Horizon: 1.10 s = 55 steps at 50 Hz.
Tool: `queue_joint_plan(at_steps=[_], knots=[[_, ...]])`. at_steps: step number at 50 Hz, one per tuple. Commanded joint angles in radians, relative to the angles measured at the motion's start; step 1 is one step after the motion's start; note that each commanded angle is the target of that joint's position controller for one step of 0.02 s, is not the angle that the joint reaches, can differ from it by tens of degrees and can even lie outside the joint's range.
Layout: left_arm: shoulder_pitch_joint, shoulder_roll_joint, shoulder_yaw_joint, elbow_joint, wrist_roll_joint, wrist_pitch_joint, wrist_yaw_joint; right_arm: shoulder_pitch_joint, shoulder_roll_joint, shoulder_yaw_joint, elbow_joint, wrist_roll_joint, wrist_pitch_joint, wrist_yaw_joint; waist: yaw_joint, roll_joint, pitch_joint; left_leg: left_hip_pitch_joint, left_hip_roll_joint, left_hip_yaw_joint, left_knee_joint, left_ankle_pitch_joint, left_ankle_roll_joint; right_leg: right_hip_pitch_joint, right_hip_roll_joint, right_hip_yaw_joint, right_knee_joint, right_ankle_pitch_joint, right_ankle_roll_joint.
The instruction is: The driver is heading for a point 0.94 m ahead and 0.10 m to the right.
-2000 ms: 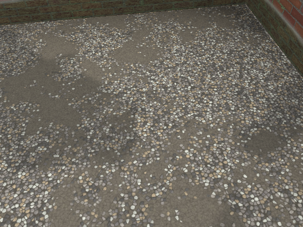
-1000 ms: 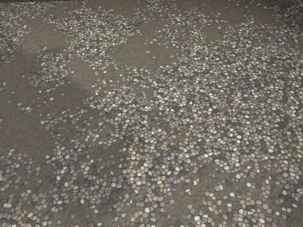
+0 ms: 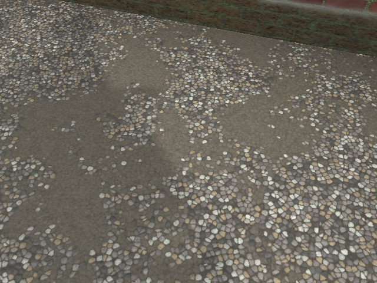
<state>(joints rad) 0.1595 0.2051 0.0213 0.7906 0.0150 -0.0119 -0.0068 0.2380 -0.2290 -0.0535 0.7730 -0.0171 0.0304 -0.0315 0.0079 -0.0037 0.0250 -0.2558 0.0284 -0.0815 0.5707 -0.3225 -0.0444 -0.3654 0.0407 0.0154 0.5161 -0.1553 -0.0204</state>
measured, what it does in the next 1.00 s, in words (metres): stands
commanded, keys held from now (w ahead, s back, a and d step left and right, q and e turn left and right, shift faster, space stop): no key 1.00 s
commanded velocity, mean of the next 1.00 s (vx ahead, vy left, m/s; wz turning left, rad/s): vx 0.01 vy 0.00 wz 0.01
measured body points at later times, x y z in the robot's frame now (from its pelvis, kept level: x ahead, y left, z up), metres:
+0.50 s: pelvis +0.03 +0.02 +0.00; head +0.04 +0.02 +0.45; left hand +0.15 +0.27 -0.13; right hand +0.10 -0.23 -0.14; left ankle -0.01 +0.15 -0.73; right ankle +0.07 -0.11 -0.73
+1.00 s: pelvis +0.03 +0.02 +0.00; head +0.04 +0.02 +0.45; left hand +0.10 +0.27 -0.15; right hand +0.04 -0.22 -0.15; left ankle -0.01 +0.15 -0.73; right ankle +0.07 -0.11 -0.73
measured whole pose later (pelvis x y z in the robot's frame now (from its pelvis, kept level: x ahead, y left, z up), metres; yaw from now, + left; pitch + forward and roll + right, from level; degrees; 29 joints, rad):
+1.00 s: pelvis +0.03 +0.02 +0.00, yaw -1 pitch -1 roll +0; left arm 0.17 0.20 0.05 1.02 0.00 0.02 0.04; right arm 0.32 -0.18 -0.03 0.99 0.00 -0.03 -0.04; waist 0.00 -0.01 0.04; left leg -0.16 -0.01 -0.04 0.54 -0.35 -0.01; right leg -0.31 0.01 0.06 0.54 -0.21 0.01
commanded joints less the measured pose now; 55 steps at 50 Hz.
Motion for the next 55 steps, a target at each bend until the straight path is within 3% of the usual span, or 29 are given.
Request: queue_joint_plan(at_steps=[1,3,6,15,34,55], knots=[[-0.053,0.1,0.028,-0.072,-0.003,-0.014,0.012,0.027,-0.093,-0.022,-0.032,-0.005,-0.034,0.001,-0.002,0.066,-0.018,-0.098,0.035,-0.031,-0.142,-0.083,0.067,0.086,-0.065,0.073,-0.076,-0.179,-0.014],[-0.022,0.095,0.029,-0.06,-0.001,-0.01,0.015,0.017,-0.086,-0.018,-0.031,0.0,-0.052,0.002,0.01,0.085,-0.018,-0.107,0.037,-0.036,-0.144,-0.038,0.061,0.11,-0.055,0.056,-0.038,-0.104,-0.019],[-0.011,0.094,0.032,-0.048,-0.003,-0.009,0.015,0.032,-0.092,-0.017,-0.025,0.007,-0.063,0.002,0.008,0.064,-0.024,-0.102,0.035,-0.038,-0.129,0.022,0.06,0.134,-0.053,0.051,-0.011,-0.011,-0.018],[-0.008,0.102,0.041,-0.009,-0.011,0.003,0.023,0.074,-0.08,-0.01,0.006,0.013,-0.062,-0.002,-0.006,0.012,-0.039,-0.065,0.013,-0.016,-0.096,0.12,0.061,0.164,-0.063,0.061,0.015,0.12,-0.015],[-0.011,0.098,0.047,0.109,-0.016,0.02,0.044,0.101,-0.061,-0.002,0.11,0.013,-0.064,-0.009,-0.005,0.007,-0.009,-0.056,-0.008,0.014,-0.132,0.083,0.054,0.179,-0.067,0.067,-0.017,0.078,-0.01],[0.024,0.089,0.037,0.22,-0.019,0.025,0.051,0.161,-0.036,0.018,0.228,0.014,-0.067,-0.008,-0.004,0.005,0.025,-0.055,-0.017,0.035,-0.169,0.046,0.052,0.176,-0.057,0.059,-0.053,0.027,-0.006]])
